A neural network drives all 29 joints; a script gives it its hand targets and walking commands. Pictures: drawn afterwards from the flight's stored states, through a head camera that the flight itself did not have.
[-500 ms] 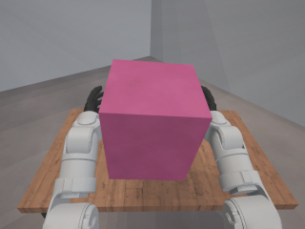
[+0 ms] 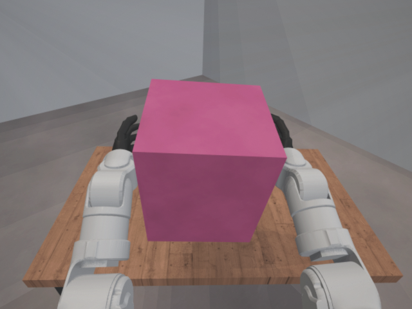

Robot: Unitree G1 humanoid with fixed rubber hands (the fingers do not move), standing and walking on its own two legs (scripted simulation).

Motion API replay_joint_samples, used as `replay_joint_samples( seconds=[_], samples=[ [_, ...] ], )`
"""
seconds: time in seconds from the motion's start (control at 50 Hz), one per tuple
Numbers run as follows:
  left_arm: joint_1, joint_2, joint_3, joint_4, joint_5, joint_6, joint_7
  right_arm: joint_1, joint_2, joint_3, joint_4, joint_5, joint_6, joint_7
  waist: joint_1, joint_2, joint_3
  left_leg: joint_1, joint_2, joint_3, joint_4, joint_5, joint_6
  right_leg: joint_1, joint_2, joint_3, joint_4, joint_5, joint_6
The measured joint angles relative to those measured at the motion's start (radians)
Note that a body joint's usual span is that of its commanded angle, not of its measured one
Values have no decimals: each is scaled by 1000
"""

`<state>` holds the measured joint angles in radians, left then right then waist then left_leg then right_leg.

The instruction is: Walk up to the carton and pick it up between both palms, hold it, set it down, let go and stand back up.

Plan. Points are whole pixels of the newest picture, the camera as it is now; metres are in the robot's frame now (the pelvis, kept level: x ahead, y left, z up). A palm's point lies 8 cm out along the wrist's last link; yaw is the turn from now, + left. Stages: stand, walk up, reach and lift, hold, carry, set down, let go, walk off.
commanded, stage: hold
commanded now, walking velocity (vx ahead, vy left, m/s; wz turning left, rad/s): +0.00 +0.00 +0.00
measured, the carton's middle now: (203, 164) +0.36 +0.02 +0.17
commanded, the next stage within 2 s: none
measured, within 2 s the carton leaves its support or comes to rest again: neither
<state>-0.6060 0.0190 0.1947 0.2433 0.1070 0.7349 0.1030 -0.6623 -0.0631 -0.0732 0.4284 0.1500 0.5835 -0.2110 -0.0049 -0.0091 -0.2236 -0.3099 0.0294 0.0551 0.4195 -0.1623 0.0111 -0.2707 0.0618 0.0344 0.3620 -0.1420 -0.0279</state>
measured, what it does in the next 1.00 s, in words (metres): stands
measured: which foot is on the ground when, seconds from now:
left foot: down 0.00-1.00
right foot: down 0.00-1.00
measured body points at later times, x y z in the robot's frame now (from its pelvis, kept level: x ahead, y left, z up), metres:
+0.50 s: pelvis +0.00 +0.00 +0.00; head -0.06 +0.01 +0.45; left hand +0.37 +0.17 +0.19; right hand +0.38 -0.14 +0.19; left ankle +0.03 +0.11 -0.74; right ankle +0.03 -0.10 -0.74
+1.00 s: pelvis +0.00 +0.00 +0.00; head -0.06 +0.02 +0.45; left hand +0.37 +0.17 +0.20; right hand +0.38 -0.13 +0.20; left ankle +0.03 +0.11 -0.74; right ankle +0.03 -0.10 -0.74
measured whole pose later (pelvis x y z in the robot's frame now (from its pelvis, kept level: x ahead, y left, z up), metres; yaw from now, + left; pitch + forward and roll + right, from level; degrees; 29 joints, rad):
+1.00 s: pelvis +0.00 +0.00 +0.00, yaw +0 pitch +3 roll -1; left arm -0.61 0.02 0.19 0.21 0.11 0.75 0.10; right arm -0.65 -0.06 -0.08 0.40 0.15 0.57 -0.21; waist -0.01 -0.02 -0.21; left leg -0.31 0.03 0.05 0.42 -0.16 0.01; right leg -0.27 0.06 0.03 0.36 -0.14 -0.03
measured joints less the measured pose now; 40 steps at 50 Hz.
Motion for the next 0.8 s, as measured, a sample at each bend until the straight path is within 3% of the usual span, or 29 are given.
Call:
replay_joint_samples(
  seconds=[0.8],
  samples=[
    [0, 0, 0, -12, 5, 9, -4, 4, 3, -3, -6, 0, -6, 0, -4, -6, 9, 0, 0, 0, 0, 0, 0, 0, 0, 0, 0, 0, 0]
  ],
)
